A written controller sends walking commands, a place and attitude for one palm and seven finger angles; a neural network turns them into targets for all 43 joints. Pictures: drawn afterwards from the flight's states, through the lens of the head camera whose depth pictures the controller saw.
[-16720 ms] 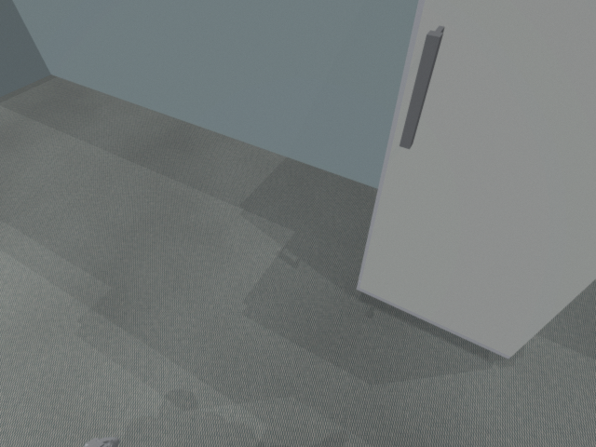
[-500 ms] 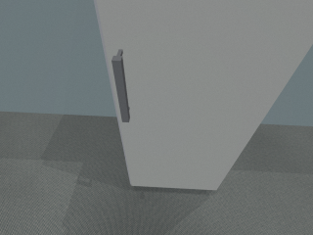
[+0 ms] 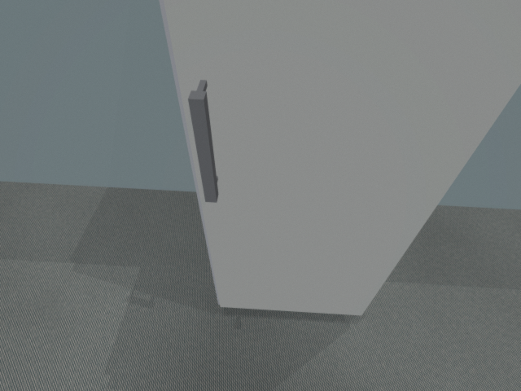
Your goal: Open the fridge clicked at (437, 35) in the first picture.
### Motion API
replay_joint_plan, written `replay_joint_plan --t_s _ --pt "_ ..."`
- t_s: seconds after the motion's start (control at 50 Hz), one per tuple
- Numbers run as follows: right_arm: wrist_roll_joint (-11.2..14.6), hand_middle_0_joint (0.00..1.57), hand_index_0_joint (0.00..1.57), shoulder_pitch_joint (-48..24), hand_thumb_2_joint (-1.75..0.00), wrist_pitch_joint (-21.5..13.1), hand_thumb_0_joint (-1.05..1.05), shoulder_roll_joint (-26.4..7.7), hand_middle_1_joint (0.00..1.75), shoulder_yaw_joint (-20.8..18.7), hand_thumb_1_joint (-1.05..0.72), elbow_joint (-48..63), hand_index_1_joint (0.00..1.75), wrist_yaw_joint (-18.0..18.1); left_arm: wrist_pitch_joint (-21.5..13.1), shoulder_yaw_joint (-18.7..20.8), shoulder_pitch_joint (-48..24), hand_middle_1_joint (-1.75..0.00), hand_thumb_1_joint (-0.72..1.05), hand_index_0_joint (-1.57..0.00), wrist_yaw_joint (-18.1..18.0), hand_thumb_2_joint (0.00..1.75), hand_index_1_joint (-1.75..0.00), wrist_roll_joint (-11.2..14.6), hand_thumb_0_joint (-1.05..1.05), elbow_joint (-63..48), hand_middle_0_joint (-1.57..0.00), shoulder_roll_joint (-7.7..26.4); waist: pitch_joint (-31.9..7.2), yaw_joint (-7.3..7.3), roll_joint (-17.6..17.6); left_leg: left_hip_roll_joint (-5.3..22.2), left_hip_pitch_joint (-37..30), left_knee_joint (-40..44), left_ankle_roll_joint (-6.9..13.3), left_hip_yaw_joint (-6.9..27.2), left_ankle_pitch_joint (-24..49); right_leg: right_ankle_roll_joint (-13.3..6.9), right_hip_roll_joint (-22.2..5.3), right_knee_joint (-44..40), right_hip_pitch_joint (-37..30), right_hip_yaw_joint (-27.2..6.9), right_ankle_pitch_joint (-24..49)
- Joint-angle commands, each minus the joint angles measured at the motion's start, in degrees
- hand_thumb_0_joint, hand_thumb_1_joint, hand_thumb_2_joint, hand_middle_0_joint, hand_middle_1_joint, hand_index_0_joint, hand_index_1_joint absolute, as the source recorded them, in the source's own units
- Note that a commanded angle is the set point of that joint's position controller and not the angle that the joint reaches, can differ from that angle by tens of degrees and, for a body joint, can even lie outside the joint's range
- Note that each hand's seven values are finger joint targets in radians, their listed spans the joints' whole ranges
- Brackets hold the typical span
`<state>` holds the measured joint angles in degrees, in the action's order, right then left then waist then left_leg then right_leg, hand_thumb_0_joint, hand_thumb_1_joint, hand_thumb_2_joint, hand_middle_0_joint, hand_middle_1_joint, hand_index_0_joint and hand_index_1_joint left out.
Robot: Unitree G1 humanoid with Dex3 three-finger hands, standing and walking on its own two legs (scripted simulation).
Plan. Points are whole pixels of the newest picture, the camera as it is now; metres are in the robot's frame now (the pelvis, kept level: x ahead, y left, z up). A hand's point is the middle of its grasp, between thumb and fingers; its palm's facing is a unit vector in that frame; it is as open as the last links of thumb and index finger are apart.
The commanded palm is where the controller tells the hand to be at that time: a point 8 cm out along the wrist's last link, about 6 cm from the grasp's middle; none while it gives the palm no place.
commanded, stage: raise the hand to about handle height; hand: left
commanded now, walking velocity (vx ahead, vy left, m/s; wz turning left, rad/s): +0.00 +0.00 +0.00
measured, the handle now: (207, 147) +0.49 +0.13 +0.11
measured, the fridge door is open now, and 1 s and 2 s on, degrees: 0 0 0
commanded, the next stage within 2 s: none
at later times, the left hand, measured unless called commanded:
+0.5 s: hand (99, 375) +0.15 +0.25 -0.04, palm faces +0.07 -1.00 -0.01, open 9.0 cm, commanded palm +0.13 +0.30 -0.02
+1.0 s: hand (76, 324) +0.19 +0.27 +0.04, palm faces +0.04 -1.00 -0.06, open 12.0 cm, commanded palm +0.16 +0.32 +0.05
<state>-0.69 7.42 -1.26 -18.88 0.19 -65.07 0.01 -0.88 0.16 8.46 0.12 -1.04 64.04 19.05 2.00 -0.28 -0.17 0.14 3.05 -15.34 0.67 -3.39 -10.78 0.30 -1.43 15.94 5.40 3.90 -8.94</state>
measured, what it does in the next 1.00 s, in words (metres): stands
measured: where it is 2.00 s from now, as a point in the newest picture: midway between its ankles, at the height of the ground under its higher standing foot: outside the picture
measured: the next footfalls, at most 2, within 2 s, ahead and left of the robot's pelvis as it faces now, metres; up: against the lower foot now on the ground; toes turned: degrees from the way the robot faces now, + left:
none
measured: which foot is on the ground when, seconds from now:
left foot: down 0.00-1.00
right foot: down 0.00-1.00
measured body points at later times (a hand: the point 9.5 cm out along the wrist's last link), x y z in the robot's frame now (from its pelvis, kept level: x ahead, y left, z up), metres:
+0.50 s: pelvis -0.04 -0.01 -0.09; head +0.01 +0.00 +0.36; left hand +0.14 +0.30 -0.04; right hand +0.18 -0.24 -0.14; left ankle -0.03 +0.11 -0.75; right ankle +0.00 -0.12 -0.75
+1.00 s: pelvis -0.03 +0.01 -0.05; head -0.01 +0.01 +0.40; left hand +0.18 +0.32 +0.04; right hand +0.14 -0.24 -0.11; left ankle -0.03 +0.11 -0.75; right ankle +0.00 -0.12 -0.75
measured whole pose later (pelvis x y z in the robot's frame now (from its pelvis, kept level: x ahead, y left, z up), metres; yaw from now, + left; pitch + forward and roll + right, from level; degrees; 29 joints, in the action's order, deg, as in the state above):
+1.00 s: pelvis -0.03 +0.01 -0.05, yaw +1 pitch +5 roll -2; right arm 2.9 16.9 -17.5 -15.8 1.9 -34.0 5.2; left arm -11.9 22.0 13.9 26.1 21.8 5.7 21.3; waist -4.1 -1.1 1.6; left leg 1.9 30.0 -49.3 1.3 -1.1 -24.7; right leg 0.1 -1.4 45.0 29.6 5.4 -20.6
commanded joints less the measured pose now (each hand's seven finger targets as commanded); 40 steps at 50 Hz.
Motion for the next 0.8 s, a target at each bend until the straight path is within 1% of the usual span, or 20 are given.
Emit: replay_joint_plan --t_s 0.0,0.02,0.04,0.06,0.08,0.1,0.14,0.16,0.2,0.22,0.26,0.3,0.32,0.36,0.42,0.5,0.56,0.6,0.66,0.78 --pt "0.59 0.2 0.2 1.03 -0.9 -1.59 0.0 -4.99 0.3 -1.06 -0.9 5.93 0.3 -0.03 -2.29 0.57 4.41 -0.3 0.9 -0.2 -2.96 0.9 -0.3 0.04 0.0 -2.84 -0.2 2.62 -3.85 0.77 5.48 9.26 4.69 -6.95 -0.58 2.02 11.21 -0.35 -8.1 4.74 0.78 -7.0 13.65" --pt "2.88 0.2 0.2 2.74 -0.9 -7.1 0.0 -6.62 0.3 -3.36 -0.9 23.59 0.3 3.05 -13.95 25.33 -36.3 -0.32 0.88 -0.2 -1.35 0.89 -0.32 8.09 0.0 -75.44 -0.2 25.54 -23.89 3.61 8.18 -2.26 -6.34 -5.38 -1.48 5.11 21.12 -2.71 0.44 8.01 -4.72 -1.8 20.24" --pt "1.84 0.2 0.2 -1.04 -0.9 -10.83 0.0 -7.01 0.3 -3.7 -0.9 24.79 0.3 4.6 -12.49 22.41 -3.9 -0.33 0.85 -0.2 -0.77 0.88 -0.33 5.55 0.0 -55.57 -0.2 20.57 -17.87 -3.15 13.31 0.4 -4.24 -6.58 -0.3 2.12 27.57 -3.88 0.09 9.96 0.01 -0.69 11.55" --pt "2.11 0.2 0.2 0.37 -0.9 -11.94 0.0 -5.2 0.3 -3.48 -0.9 25.7 0.3 3.69 -9.46 16.74 5.95 -0.34 0.83 -0.21 0.44 0.87 -0.34 10.46 0.0 -52.23 -0.21 7.62 -11.4 -0.5 15.52 0.12 -0.53 -7.43 -2.75 2.78 23.66 -3.58 0.03 8.69 3.68 1.67 6.21" --pt "2.6 0.2 0.2 4.23 -0.9 -12.23 0.0 -4.23 0.3 -4.01 -0.9 24.36 0.3 3.04 -11.26 17.12 4.15 -0.36 0.81 -0.21 2.03 0.86 -0.36 11.24 0.0 -51.03 -0.21 4.83 -7.28 1.45 6.12 0.62 2.52 -9.31 -1.49 3.02 19.54 -2.41 1.01 9.59 8.21 1.76 6.77" --pt "2.04 0.2 0.2 1.79 -0.9 -13.1 0.0 -5.36 0.3 -5.26 -0.9 27.61 0.3 3.14 -15.11 18.41 3.13 -0.37 0.78 -0.21 3.97 0.85 -0.37 13.53 0.0 -52.47 -0.21 4.87 -1.27 1.46 0.56 0.02 8.86 -12.53 -0.83 3.53 12.71 -1.81 1.27 11.67 12.96 2.38 4.53" --pt "1.63 0.2 0.2 1.41 -0.9 -14.39 0.0 -4.92 0.3 -5.68 -0.9 29.62 0.3 2.85 -22.52 20.06 14.45 -0.4 0.74 -0.21 9.5 0.83 -0.4 16.3 0.0 -43.93 -0.21 1.3 -1.68 -0.99 -8.36 -0.61 19.74 -18.28 -0.82 3.51 2.87 -1.31 1.51 17.79 20.54 2.99 -2.55" --pt "1.99 0.2 0.2 1.14 -0.9 -15.0 0.0 -4.73 0.3 -5.72 -0.9 30.91 0.3 2.16 -26.47 22.35 18.75 -0.42 0.71 -0.21 12.94 0.82 -0.42 17.34 0.0 -40.68 -0.21 1.32 -1.69 -3.16 -5.45 -1.28 23.75 -21.03 -1.42 3.04 0.84 -2.07 1.24 21.11 22.08 2.18 -4.2" --pt "2.09 0.2 0.2 -0.08 -0.9 -16.49 0.0 -4.31 0.3 -5.42 -0.9 33.57 0.3 1.11 -34.54 21.86 18.26 -0.45 0.67 -0.22 20.46 0.8 -0.45 19.95 0.0 -42.34 -0.22 0.55 -6.69 -3.89 -5.19 -1.68 30.59 -27.91 -1.61 2.59 -3.26 -2.23 1.17 28.28 27.6 0.68 -7.98" --pt "2.31 0.2 0.2 -0.41 -0.9 -17.38 0.0 -4.48 0.3 -5.23 -0.9 34.81 0.3 0.82 -37.43 21.99 16.8 -0.47 0.64 -0.22 24.29 0.79 -0.47 21.18 0.0 -42.72 -0.22 1.63 -8.81 -3.28 -4.55 -1.85 33.78 -31.24 -1.46 2.42 -5.46 -2.1 0.91 30.58 30.04 -0.77 -10.11" --pt "2.68 0.2 0.2 0.82 -0.9 -18.96 0.0 -5.48 0.3 -5.07 -0.9 37.49 0.3 0.77 -39.98 26.09 12.02 -0.5 0.6 -0.22 32.01 0.77 -0.5 23.79 0.0 -44.27 -0.22 7.96 -13.41 -2.81 -2.18 -1.77 37.9 -36.52 -1.1 2.69 -7.06 -2.48 0.1 33.61 30.94 -4.82 -13.36" --pt "3.2 0.2 0.2 1.38 -0.9 -19.23 0.0 -5.77 0.3 -4.82 -0.9 41.31 0.3 1.8 -36.59 30.08 9.22 -0.53 0.55 -0.22 36.14 0.75 -0.53 27.78 0.0 -50.86 -0.22 12.16 -21.01 -2.88 -2.22 -1.52 38.01 -38.49 0.1 2.24 -6.58 -1.65 -0.33 32.77 27.55 -7.31 -14.81" --pt "3.38 0.2 0.2 1.64 -0.9 -19.17 0.0 -5.54 0.3 -4.45 -0.9 42.27 0.3 2.32 -34.13 30.48 8.3 -0.54 0.53 -0.23 36.74 0.74 -0.54 29.31 0.0 -53.52 -0.23 12.04 -22.18 -2.92 -2.25 -1.14 37.14 -38.03 0.46 2.93 -6.17 -1.48 0.27 32.7 27.23 -6.68 -14.49" --pt "3.08 0.2 0.2 2.5 -0.9 -19.15 0.0 -5.2 0.3 -3.74 -0.9 42.39 0.3 3.37 -30.34 30.58 2.64 -0.57 0.48 -0.23 35.92 0.72 -0.57 30.52 0.0 -61.55 -0.23 13.5 -22.15 -2.07 2.1 -0.56 37.22 -39.28 0.64 2.95 -4.64 -1.26 0.74 32.41 25.98 -7.79 -12.26" --pt "2.88 0.2 0.2 3.74 -0.9 -19.18 0.0 -4.17 0.3 -3.6 -0.9 41.24 0.3 4.27 -26.94 27.13 1.87 -0.62 0.41 -0.24 31.77 0.69 -0.62 27.1 0.0 -69.58 -0.24 11.4 -20.75 -0.47 4.31 0.25 34.19 -38.04 1.11 4.26 -1.83 -1.21 1.88 32.82 27.07 -4.97 -6.75" --pt "2.97 0.2 0.2 4.19 -0.9 -18.76 0.0 -3.59 0.3 -3.09 -0.9 40.1 0.3 5.09 -22.95 26.4 2.26 -0.68 0.32 -0.24 28.44 0.65 -0.68 24.06 0.0 -71.18 -0.24 12.1 -17.52 0.5 5.2 0.5 32.93 -35.77 0.91 4.94 -3.45 -1.19 2.17 30.97 28.11 -3.24 -8.17" --pt "3.17 0.2 0.2 3.39 -0.9 -18.63 0.0 -3.66 0.3 -2.37 -0.9 40.23 0.3 5.41 -20.13 27.85 3.22 -0.72 0.25 -0.25 27.63 0.62 -0.72 24.46 0.0 -69.24 -0.25 13.49 -15.67 -0.35 5.85 0.42 32.81 -33.65 0.59 5.38 -5.04 -1.44 2.16 28.97 26.47 -2.76 -10.73" --pt "3.39 0.2 0.2 3.24 -0.9 -18.5 0.0 -3.32 0.3 -2.1 -0.9 40.95 0.3 5.35 -18.71 28.27 5.09 -0.75 0.2 -0.25 27.36 0.6 -0.75 24.84 0.0 -69.02 -0.25 13.25 -17.19 -0.86 5.47 0.18 31.9 -32.17 0.53 5.09 -5.39 -1.1 1.8 27.67 24.77 -2.71 -11.18" --pt "3.32 0.2 0.2 2.84 -0.9 -18.48 0.0 -3.42 0.3 -1.84 -0.9 41.35 0.3 5.27 -17.26 30.28 6.08 -0.8 0.13 -0.25 27.01 0.57 -0.8 26.07 0.0 -66.88 -0.25 14.34 -16.09 -1.8 2.43 0.21 32.12 -30.78 0.4 5.15 -4.69 -1.15 1.85 25.85 22.26 -2.77 -11.35" --pt "3.62 0.2 0.2 3.89 -0.9 -19.17 0.0 -4.13 0.3 -1.33 -0.9 41.5 0.3 5.28 -16.54 27.47 1.51 -0.88 -0.01 -0.27 26.85 0.51 -0.88 25.79 0.0 -68.41 -0.27 13.2 -14.45 -0.94 3.01 0.19 28.8 -27.32 0.49 5.11 -5.83 -1.06 1.92 23.5 21.72 -2.04 -11.85"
